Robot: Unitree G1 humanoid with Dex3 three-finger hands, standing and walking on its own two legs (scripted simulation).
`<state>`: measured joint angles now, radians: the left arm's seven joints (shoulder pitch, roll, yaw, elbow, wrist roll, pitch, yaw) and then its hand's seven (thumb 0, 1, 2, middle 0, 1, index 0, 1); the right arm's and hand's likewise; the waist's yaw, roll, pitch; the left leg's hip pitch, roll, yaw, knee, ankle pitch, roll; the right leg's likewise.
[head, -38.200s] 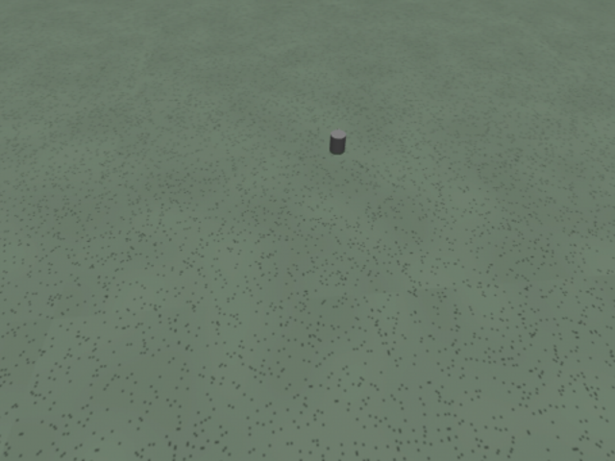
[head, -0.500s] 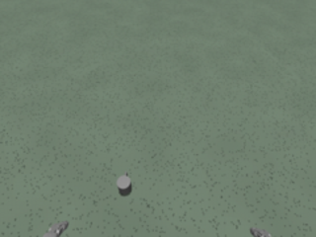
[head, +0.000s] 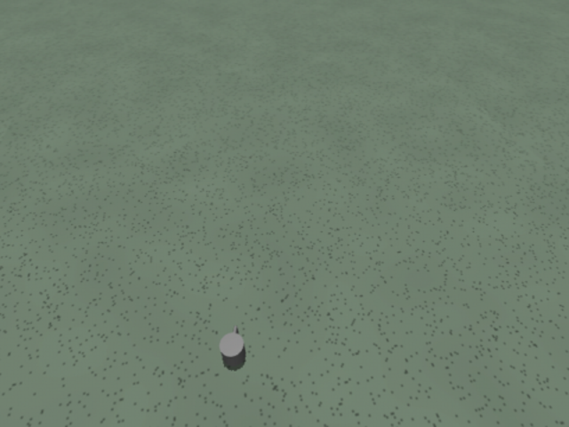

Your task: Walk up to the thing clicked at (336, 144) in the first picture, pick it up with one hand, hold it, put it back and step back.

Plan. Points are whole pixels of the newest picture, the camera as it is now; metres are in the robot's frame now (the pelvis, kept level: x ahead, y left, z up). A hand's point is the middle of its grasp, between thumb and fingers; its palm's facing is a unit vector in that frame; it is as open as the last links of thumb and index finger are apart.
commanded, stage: stand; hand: left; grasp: from above
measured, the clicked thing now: (233, 344) +0.52 +0.19 -0.73
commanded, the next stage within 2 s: step back in 1.72 s
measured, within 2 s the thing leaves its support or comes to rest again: neither
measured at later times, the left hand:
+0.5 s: hand out of the picture +0.06 +0.22 -0.16, palm faces +0.02 -0.94 -0.33, open 7.4 cm
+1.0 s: hand out of the picture +0.09 +0.22 -0.15, palm faces +0.01 -0.94 -0.34, open 7.4 cm
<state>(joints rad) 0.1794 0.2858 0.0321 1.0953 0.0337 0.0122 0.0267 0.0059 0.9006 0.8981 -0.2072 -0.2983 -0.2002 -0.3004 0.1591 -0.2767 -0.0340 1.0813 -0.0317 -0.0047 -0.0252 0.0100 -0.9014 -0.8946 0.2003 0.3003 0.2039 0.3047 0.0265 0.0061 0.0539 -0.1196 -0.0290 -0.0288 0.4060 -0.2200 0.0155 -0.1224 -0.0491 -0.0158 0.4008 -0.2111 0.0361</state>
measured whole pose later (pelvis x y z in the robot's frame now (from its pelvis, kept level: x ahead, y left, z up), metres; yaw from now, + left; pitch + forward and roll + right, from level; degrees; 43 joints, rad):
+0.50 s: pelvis +0.00 -0.02 +0.00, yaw +0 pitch -4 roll +0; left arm 0.13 0.30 0.03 1.15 0.03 0.00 0.02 0.00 0.90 0.90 -0.21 -0.30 -0.20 -0.30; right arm 0.15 -0.31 -0.02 1.13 -0.02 0.00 -0.02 0.01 -0.90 -0.89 0.20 0.30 0.20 0.30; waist 0.01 0.02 0.06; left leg -0.09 0.01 -0.04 0.35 -0.19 -0.02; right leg -0.10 -0.01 -0.03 0.34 -0.18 0.01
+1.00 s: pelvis +0.02 -0.03 +0.00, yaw +0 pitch -3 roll +0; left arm 0.10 0.31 0.03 1.15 0.01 0.00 0.01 0.00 0.90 0.90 -0.21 -0.30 -0.20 -0.30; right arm 0.12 -0.33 -0.01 1.14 -0.02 -0.01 -0.02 0.01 -0.90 -0.89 0.20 0.30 0.20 0.30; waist 0.01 0.02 0.06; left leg -0.08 0.02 -0.04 0.32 -0.20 -0.02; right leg -0.09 -0.01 -0.02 0.32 -0.19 0.00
